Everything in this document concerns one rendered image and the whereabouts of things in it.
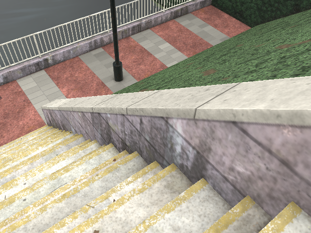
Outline stairs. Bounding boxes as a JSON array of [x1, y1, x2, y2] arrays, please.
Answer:
[[0, 125, 311, 233]]

